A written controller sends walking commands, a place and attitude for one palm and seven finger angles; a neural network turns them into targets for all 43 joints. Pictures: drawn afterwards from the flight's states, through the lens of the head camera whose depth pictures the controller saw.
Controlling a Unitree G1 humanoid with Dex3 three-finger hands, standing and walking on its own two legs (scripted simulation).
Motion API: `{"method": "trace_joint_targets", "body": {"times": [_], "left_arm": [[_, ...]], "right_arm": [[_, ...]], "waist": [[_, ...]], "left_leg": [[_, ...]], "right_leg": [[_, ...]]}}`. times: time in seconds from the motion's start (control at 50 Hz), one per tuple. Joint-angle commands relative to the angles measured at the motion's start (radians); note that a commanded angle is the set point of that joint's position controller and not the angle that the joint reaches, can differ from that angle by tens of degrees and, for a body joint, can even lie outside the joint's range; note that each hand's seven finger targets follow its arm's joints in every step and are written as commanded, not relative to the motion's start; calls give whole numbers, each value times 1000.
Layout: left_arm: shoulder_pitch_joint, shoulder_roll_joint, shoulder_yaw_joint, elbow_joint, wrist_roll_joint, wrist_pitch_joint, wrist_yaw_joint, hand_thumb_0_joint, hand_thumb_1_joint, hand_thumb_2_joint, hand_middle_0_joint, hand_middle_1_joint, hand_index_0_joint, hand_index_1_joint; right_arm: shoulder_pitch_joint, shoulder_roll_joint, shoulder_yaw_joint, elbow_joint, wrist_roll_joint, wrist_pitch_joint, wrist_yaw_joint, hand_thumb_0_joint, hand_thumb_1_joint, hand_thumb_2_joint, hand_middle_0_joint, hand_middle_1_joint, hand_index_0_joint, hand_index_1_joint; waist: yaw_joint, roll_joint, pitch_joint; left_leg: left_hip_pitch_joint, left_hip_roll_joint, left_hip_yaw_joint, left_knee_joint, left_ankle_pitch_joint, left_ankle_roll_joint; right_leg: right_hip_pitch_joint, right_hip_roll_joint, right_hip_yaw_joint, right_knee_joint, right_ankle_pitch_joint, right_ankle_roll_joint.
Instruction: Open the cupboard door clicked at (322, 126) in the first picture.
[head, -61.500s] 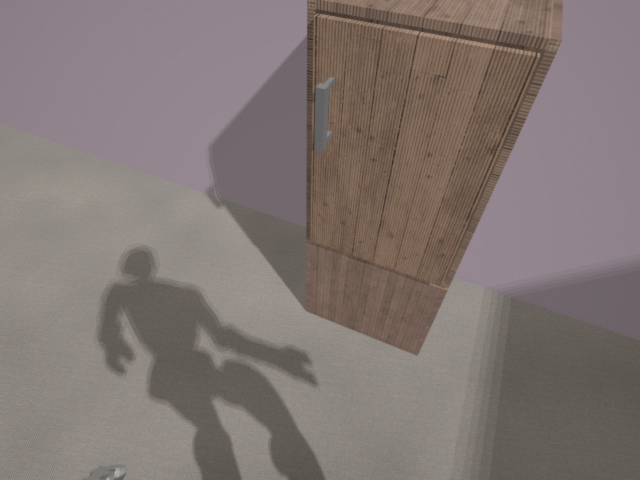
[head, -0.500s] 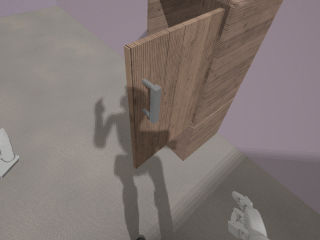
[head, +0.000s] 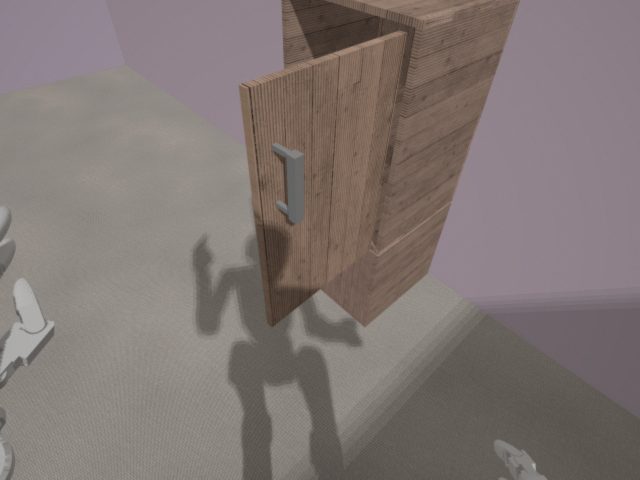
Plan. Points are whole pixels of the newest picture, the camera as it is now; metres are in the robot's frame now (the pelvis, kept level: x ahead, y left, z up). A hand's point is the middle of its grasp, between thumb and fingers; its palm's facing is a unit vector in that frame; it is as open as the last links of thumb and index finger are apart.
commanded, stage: stop stepping back and stand still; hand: left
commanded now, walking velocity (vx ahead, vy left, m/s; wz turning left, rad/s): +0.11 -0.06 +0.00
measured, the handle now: (287, 183) +0.56 +0.08 +0.08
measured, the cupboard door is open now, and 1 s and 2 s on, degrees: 93 93 93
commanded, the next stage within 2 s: let the arm hang, fingers relaxed in 1.26 s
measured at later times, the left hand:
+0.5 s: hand (20, 359) +0.18 +0.27 +0.17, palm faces +0.48 -0.77 -0.41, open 7.4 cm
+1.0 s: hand out of the picture +0.16 +0.29 +0.17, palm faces +0.46 -0.78 -0.44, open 7.4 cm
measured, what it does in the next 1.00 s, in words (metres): steps on the spot: left foot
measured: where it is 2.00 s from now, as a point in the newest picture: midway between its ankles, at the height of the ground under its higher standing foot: outside the picture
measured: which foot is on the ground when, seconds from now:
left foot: down 0.00-0.14, up 0.16-0.44, down 0.46-1.00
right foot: down 0.00-1.00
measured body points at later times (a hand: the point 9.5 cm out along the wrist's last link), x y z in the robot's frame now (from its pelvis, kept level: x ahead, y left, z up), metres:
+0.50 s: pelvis -0.01 +0.01 +0.00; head +0.00 +0.01 +0.45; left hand +0.15 +0.31 +0.19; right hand +0.15 -0.24 -0.08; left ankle +0.00 +0.14 -0.73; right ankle -0.04 -0.09 -0.73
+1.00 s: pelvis -0.03 +0.02 +0.01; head -0.02 +0.02 +0.46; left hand +0.13 +0.33 +0.19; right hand +0.14 -0.20 -0.07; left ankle +0.00 +0.14 -0.73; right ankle -0.04 -0.09 -0.73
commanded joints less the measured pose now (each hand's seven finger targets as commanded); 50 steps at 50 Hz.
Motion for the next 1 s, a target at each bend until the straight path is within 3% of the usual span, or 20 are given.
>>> {"method": "trace_joint_targets", "body": {"times": [0.0,0.04,0.08,0.1,0.12,0.14,0.16,0.2,0.24,0.26,0.36,0.4,0.44,0.46,0.5,0.54,0.6,0.64,0.76,0.98], "left_arm": [[5,225,132,-312,14,-86,1,0,900,900,-200,-300,-200,-300],[101,224,163,-291,11,-83,7,0,900,900,-200,-300,-200,-300],[161,257,206,-283,17,-94,8,0,900,900,-200,-300,-200,-300],[159,228,182,-274,18,-101,6,0,900,900,-200,-300,-200,-300],[149,240,185,-253,20,-101,4,0,900,900,-200,-300,-200,-300],[100,227,167,-270,15,-103,3,0,900,900,-200,-300,-200,-300],[56,212,151,-273,16,-121,2,0,900,900,-200,-300,-200,-300],[51,212,161,-209,15,-138,0,0,900,900,-200,-300,-200,-300],[2,202,135,-160,27,-146,-1,0,900,900,-200,-300,-200,-300],[-39,196,118,-144,30,-147,2,0,900,900,-200,-300,-200,-300],[-51,187,88,-202,30,-136,16,0,900,900,-200,-300,-200,-300],[-20,198,104,-288,21,-137,16,0,900,900,-200,-300,-200,-300],[-15,222,136,-376,19,-143,15,0,900,900,-200,-300,-200,-300],[-4,235,151,-387,22,-144,16,0,900,900,-200,-300,-200,-300],[73,227,165,-333,21,-135,6,0,900,900,-200,-300,-200,-300],[79,220,169,-323,20,-132,2,0,900,900,-200,-300,-200,-300],[127,197,154,-287,8,-123,0,0,900,900,-200,-300,-200,-300],[148,191,154,-265,1,-114,-2,0,900,900,-200,-300,-200,-300],[101,202,143,-285,-2,-96,-5,0,900,900,-200,-300,-200,-300],[44,206,128,-271,8,-88,6,0,900,900,-200,-300,-200,-300]], "right_arm": [[-137,-95,-30,-180,-10,-82,10,0,-900,-900,200,300,200,300],[-148,-86,-28,-198,-7,-72,9,0,-900,-900,200,300,200,300],[-145,-82,-33,-210,-7,-61,7,0,-900,-900,200,300,200,300],[-138,-74,-38,-213,-11,-51,8,0,-900,-900,200,300,200,300],[-136,-70,-48,-216,-15,-38,11,0,-900,-900,200,300,200,300],[-138,-90,-63,-205,-12,-35,13,0,-900,-900,200,300,200,300],[-117,-104,-67,-186,-19,-43,13,0,-900,-900,200,300,200,300],[-102,-87,-44,-169,-21,-55,11,0,-900,-900,200,300,200,300],[-107,-75,-31,-156,-21,-52,1,0,-900,-900,200,300,200,300],[-112,-74,-30,-155,-19,-56,-4,0,-900,-900,200,300,200,300],[-136,-79,-39,-171,-21,-96,-17,0,-900,-900,200,300,200,300],[-127,-91,-47,-184,-19,-96,-14,0,-900,-900,200,300,200,300],[-126,-116,-56,-205,-11,-90,-4,0,-900,-900,200,300,200,300],[-121,-112,-52,-212,-7,-89,2,0,-900,-900,200,300,200,300],[-111,-76,-35,-201,-10,-87,5,0,-900,-900,200,300,200,300],[-115,-83,-32,-202,-3,-85,13,0,-900,-900,200,300,200,300],[-108,-83,-37,-207,2,-74,19,0,-900,-900,200,300,200,300],[-106,-83,-37,-210,2,-63,21,0,-900,-900,200,300,200,300],[-133,-81,-24,-221,-2,-50,8,0,-900,-900,200,300,200,300],[-149,-87,-23,-214,-6,-68,-3,0,-900,-900,200,300,200,300]], "waist": [[6,155,42],[14,235,64],[22,220,30],[18,114,37],[16,-72,46],[21,-177,78],[-10,-100,103],[-17,-5,59],[-16,15,43],[-13,-24,43],[29,-104,32],[23,5,-2],[29,196,-62],[37,202,-80],[23,233,-59],[20,219,-49],[5,91,-98],[2,58,-126],[11,116,-93],[16,119,-4]], "left_leg": [[-94,264,-350,-332,-40,126],[-261,214,-248,-372,-377,79],[-339,141,-141,-262,-411,27],[-379,84,-94,-87,-378,0],[-383,22,-25,217,-280,-26],[-402,9,-46,485,-233,-39],[-389,33,-93,589,-157,-41],[-381,75,-102,557,-78,-43],[-306,84,-56,425,-23,-40],[-258,80,-30,347,-13,-33],[2,39,49,-26,22,-7],[107,61,0,-156,80,-1],[228,201,-180,-148,325,52],[227,235,-205,-144,445,61],[155,205,-151,-145,531,44],[104,182,-91,-123,503,14],[74,134,-41,-55,451,-26],[90,123,-27,-56,435,-33],[83,131,-45,-142,351,-28],[29,100,-52,-222,23,-35]], "right_leg": [[-44,-5,17,31,-98,2],[104,10,-49,-114,-28,-15],[207,-2,-34,-225,-24,-37],[191,-62,80,-324,-107,-79],[70,-220,369,-474,-345,-161],[-47,-365,610,-594,-435,-220],[-102,-364,550,-595,-330,-203],[-31,-319,408,-515,-76,-200],[-21,-267,250,-474,132,-168],[-25,-253,197,-465,168,-153],[-27,-218,143,-419,174,-116],[-12,-165,100,-322,227,-70],[-99,-56,30,-164,244,-4],[-95,-26,-3,-134,208,9],[-48,-12,-39,-155,202,11],[19,-15,-34,-222,286,5],[100,-66,41,-248,599,-14],[107,-73,50,-246,663,-15],[73,-33,13,-275,457,4],[22,-29,27,-398,213,1]]}}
